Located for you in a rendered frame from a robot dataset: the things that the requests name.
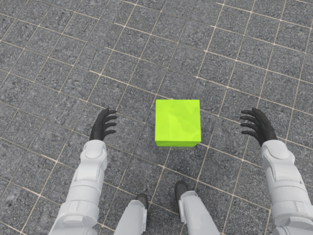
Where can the robot right forearm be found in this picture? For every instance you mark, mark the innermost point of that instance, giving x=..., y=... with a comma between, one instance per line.
x=291, y=205

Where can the left robot shin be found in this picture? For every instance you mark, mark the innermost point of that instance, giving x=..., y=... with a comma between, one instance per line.
x=135, y=202

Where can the left robot thigh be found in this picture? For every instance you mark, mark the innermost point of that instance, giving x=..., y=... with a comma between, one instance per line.
x=133, y=221

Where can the robot left forearm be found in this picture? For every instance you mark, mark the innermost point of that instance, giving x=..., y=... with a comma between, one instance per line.
x=81, y=206

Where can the carton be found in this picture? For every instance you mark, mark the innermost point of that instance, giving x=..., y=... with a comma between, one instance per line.
x=178, y=123

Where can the robot right hand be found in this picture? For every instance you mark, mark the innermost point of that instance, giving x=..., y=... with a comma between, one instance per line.
x=262, y=126

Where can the robot right upper arm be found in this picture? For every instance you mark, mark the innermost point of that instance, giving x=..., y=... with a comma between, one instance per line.
x=286, y=230

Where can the robot left hand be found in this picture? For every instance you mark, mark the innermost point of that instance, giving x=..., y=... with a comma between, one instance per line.
x=98, y=130

